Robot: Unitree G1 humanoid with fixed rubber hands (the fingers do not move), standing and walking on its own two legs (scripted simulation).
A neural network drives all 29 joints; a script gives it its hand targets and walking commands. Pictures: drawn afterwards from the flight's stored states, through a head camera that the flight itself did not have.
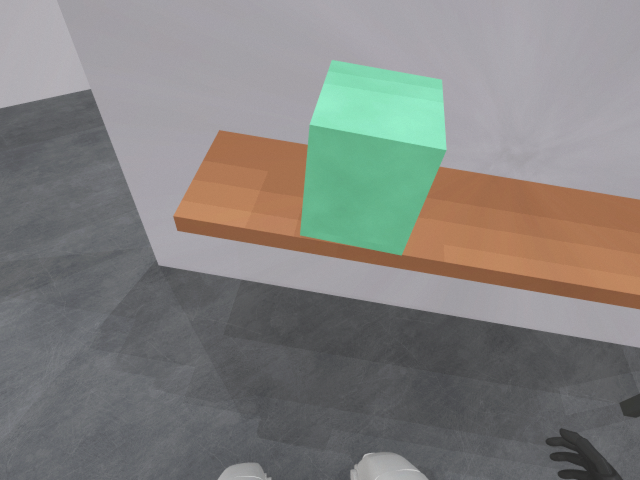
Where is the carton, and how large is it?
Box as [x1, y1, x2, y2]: [300, 60, 446, 255]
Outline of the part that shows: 332,60 309,126 300,234 401,255 446,149 441,80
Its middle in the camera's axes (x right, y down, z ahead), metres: +0.09 -0.14 +0.72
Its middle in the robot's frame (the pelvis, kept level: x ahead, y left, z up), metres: +0.63 -0.08 +0.02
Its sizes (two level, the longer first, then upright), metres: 0.210 0.200 0.250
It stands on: a table, 0.65 m high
